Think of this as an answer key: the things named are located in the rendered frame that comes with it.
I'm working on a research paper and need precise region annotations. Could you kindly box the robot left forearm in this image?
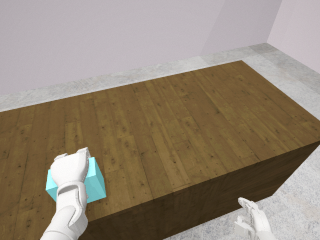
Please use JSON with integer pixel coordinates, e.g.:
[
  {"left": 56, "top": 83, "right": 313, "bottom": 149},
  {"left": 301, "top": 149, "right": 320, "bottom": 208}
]
[{"left": 40, "top": 181, "right": 88, "bottom": 240}]

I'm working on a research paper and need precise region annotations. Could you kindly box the sponge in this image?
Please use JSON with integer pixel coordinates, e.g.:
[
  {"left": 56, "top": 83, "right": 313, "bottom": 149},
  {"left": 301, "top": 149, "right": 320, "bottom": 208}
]
[{"left": 46, "top": 157, "right": 106, "bottom": 203}]

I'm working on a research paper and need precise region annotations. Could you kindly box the robot right hand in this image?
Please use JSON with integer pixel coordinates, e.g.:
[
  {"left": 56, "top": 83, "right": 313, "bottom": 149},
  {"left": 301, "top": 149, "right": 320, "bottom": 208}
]
[{"left": 234, "top": 197, "right": 273, "bottom": 240}]

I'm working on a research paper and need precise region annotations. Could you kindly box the robot left hand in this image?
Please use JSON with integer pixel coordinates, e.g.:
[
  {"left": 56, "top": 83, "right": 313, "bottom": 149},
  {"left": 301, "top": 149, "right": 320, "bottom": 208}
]
[{"left": 50, "top": 147, "right": 91, "bottom": 199}]

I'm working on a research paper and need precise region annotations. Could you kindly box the robot right forearm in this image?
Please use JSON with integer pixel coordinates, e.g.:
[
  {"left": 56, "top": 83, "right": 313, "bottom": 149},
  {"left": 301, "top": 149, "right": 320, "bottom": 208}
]
[{"left": 254, "top": 230, "right": 278, "bottom": 240}]

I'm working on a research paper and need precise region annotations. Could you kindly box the table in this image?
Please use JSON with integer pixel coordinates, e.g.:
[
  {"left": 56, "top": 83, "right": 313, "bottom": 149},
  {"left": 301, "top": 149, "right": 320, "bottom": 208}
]
[{"left": 0, "top": 60, "right": 320, "bottom": 240}]

